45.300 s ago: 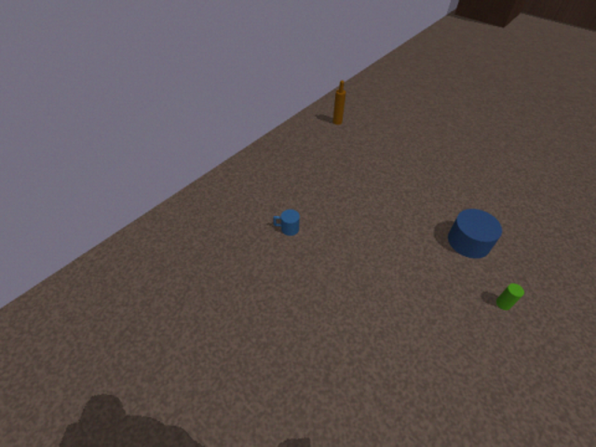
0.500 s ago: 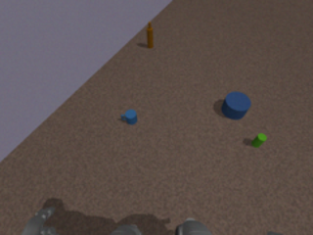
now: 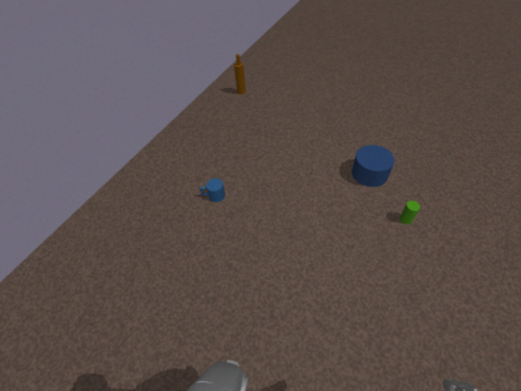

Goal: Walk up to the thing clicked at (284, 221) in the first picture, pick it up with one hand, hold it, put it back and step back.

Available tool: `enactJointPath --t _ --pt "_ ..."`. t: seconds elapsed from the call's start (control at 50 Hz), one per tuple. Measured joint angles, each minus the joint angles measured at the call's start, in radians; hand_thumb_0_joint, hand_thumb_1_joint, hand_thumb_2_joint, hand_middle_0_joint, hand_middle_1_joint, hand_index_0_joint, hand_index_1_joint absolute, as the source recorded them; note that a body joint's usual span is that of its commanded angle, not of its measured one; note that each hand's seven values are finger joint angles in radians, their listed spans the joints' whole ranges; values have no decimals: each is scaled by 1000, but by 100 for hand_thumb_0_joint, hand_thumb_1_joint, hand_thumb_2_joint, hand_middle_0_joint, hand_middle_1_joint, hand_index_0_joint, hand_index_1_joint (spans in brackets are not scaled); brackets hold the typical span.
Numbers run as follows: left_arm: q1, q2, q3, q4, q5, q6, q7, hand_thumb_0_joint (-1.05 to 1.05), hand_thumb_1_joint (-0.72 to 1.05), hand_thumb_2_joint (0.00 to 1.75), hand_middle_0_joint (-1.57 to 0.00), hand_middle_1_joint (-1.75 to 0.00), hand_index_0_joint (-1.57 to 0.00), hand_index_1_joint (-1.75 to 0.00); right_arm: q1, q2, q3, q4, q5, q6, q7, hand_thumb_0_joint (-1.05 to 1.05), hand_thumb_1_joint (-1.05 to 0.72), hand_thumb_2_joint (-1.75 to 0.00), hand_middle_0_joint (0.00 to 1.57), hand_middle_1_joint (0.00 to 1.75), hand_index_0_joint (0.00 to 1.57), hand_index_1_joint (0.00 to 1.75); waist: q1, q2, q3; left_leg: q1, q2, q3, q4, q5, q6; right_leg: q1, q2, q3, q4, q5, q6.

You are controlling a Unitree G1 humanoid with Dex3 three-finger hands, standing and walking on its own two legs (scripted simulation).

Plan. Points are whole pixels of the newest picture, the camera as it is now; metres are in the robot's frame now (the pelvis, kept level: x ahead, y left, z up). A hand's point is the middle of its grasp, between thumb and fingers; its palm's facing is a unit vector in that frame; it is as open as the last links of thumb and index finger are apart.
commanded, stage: step back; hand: left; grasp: from above
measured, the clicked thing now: (212, 190) +1.04 +0.33 -0.72
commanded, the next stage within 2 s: stand in 1.00 s
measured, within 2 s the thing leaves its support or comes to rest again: neither
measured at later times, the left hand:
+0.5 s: hand out of the picture +0.03 +0.27 -0.14, palm faces +0.07 -0.91 -0.40, open 7.4 cm
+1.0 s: hand out of the picture +0.08 +0.28 -0.15, palm faces +0.08 -0.93 -0.36, open 7.4 cm
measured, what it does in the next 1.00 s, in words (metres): steps on the spot: left foot, then left foot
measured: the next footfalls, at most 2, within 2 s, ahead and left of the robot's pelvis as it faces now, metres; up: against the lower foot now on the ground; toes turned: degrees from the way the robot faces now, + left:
left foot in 0.18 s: +0.01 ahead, +0.15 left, +0.00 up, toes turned +3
left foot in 0.76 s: +0.09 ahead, +0.15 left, +0.00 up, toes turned +6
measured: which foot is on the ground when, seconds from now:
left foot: up 0.00-0.16, down 0.18-0.46, up 0.48-0.74, down 0.76-1.00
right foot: down 0.00-1.00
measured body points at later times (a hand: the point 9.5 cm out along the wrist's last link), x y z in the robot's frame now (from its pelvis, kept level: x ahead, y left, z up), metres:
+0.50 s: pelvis -0.02 -0.01 -0.01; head -0.01 -0.03 +0.44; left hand +0.03 +0.32 -0.11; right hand +0.06 -0.32 -0.14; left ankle -0.03 +0.14 -0.71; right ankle +0.02 -0.10 -0.73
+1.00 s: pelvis +0.02 +0.01 +0.00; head +0.04 +0.02 +0.45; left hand +0.08 +0.33 -0.12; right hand +0.17 -0.26 -0.12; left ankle +0.05 +0.15 -0.73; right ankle +0.02 -0.10 -0.73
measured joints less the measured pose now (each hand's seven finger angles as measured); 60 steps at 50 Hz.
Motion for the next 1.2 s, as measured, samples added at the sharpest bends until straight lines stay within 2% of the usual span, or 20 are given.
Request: enactJointPath --t 0.06,0.14,0.16,0.2,0.22,0.26,0.3,0.36,0.42,0.46,0.5,0.52,0.6,0.72,0.76,0.78,0.82,0.92,1.04,1.2 --pt "-1 6 6 -5 6 -11 -3 1 90 89 -21 -30 -20 -30 48 -7 -4 29 -8 -8 7 1 -90 -89 20 30 20 30 -6 2 -16 58 18 21 -30 0 -11 -10 -16 -23 -10 16 0" --pt "-13 27 14 -18 10 -23 -12 1 90 89 -21 -30 -20 -30 96 -5 -10 81 -20 -16 22 1 -90 -89 20 30 20 30 -9 -7 -32 184 63 75 -260 -59 -9 -28 -39 -60 7 13 1" --pt "-17 33 13 -19 8 -22 -14 1 90 89 -21 -30 -20 -30 103 -4 -12 92 -20 -22 25 1 -90 -89 20 30 20 30 -11 -12 -34 221 70 92 -337 -47 -3 -33 -46 -69 15 11 5" --pt "-23 49 10 -17 3 -14 -16 1 90 89 -21 -30 -20 -30 101 10 -17 112 -20 -38 25 1 -90 -89 20 30 20 30 -12 -43 -24 273 53 116 -450 88 5 -45 -74 -61 47 0 16" --pt "-19 53 8 -13 -1 -9 -16 1 90 89 -21 -30 -20 -30 100 18 -17 114 -23 -47 25 1 -90 -89 20 30 20 30 -11 -58 -24 278 44 126 -460 121 6 -54 -75 -40 69 -31 14" --pt "-12 56 6 10 -7 2 -20 1 90 89 -21 -30 -20 -30 109 27 -14 107 -25 -65 28 1 -90 -89 20 30 20 30 -25 -62 -41 271 48 129 -455 117 24 -91 -49 -13 156 -113 9" --pt "-12 63 7 26 -13 4 -24 1 90 89 -21 -30 -20 -30 114 40 -7 99 -25 -80 26 1 -90 -89 20 30 20 30 -36 -70 -45 282 56 130 -471 122 28 -119 -30 1 223 -121 5" --pt "-13 66 8 36 -16 -7 -33 1 91 89 -21 -30 -20 -30 116 47 0 92 -28 -87 27 1 -90 -89 20 30 20 30 -45 -75 -49 292 72 132 -482 125 19 -129 -30 -12 193 -121 9" --pt "-16 58 12 41 -14 -20 -40 1 91 89 -21 -30 -20 -30 111 39 -1 84 -29 -75 29 1 -90 -89 21 30 20 30 -51 -61 -50 286 93 132 -448 98 7 -87 -25 -32 62 -69 10" --pt "-24 41 15 45 -9 -33 -35 1 91 89 -21 -30 -20 -30 106 24 -3 83 -23 -60 24 1 -90 -89 21 31 20 30 -51 -24 -41 266 122 110 -374 47 10 -58 3 -57 6 68 3" --pt "-23 27 14 40 -1 -47 -29 1 91 89 -21 -30 -20 -30 102 23 -5 93 -20 -43 12 1 -90 -89 20 30 20 30 -39 -12 -48 213 94 57 -248 -50 22 -61 13 -67 17 61 -9" --pt "-23 20 11 37 -1 -51 -28 1 91 89 -21 -30 -20 -30 98 23 -4 98 -17 -40 9 1 -90 -89 20 30 20 30 -30 -13 -48 186 73 42 -187 -65 24 -56 11 -65 13 55 -14" --pt "-25 -8 1 37 -7 -61 -20 1 90 89 -21 -30 -20 -30 90 7 -4 104 -8 -53 9 1 -90 -89 20 30 20 30 -15 5 -36 110 56 33 -104 -18 22 -16 6 -74 -48 67 -15" --pt "-38 -2 -12 41 -16 -56 -12 1 90 89 -21 -30 -20 -30 62 8 0 112 -11 -54 10 1 -90 -89 20 30 20 30 -11 -5 -14 139 96 97 -307 37 16 -7 -17 -81 -33 38 -1" --pt "-47 6 -16 40 -23 -47 -9 1 90 89 -21 -30 -20 -30 46 13 0 115 -11 -56 8 1 -90 -89 20 30 20 30 -16 -10 -6 182 103 123 -409 129 23 -17 -24 -85 3 13 8" --pt "-56 12 -18 41 -25 -42 -6 1 90 89 -21 -30 -20 -30 34 20 -1 119 -12 -58 5 1 -90 -89 20 30 20 30 -17 -21 3 193 98 130 -432 183 11 -22 -32 -82 24 -1 13" --pt "-72 19 -22 44 -36 -31 -1 1 90 89 -21 -30 -20 -30 10 37 5 125 -11 -60 4 1 -90 -89 20 30 20 30 -9 -45 11 198 89 150 -427 174 1 -28 -43 -63 39 -10 23" --pt "-101 18 -29 77 -38 -28 -1 1 91 89 -21 -30 -20 -30 -51 64 29 143 -4 -56 8 1 -90 -89 20 30 20 30 -9 -37 -5 203 116 156 -418 148 -2 1 -16 -56 -20 16 27" --pt "-128 10 -43 123 -37 -37 -6 1 91 89 -21 -30 -20 -30 -106 79 44 168 6 -65 15 1 -90 -89 20 30 20 30 -18 -36 -28 251 112 168 -496 179 4 50 -19 -45 -108 56 36" --pt "-162 -6 -60 172 -40 -35 -16 1 91 89 -21 -30 -20 -30 -105 73 50 209 7 -88 19 1 -90 -89 20 30 20 30 -27 -39 -46 326 99 175 -627 241 11 124 -29 -42 -240 120 48"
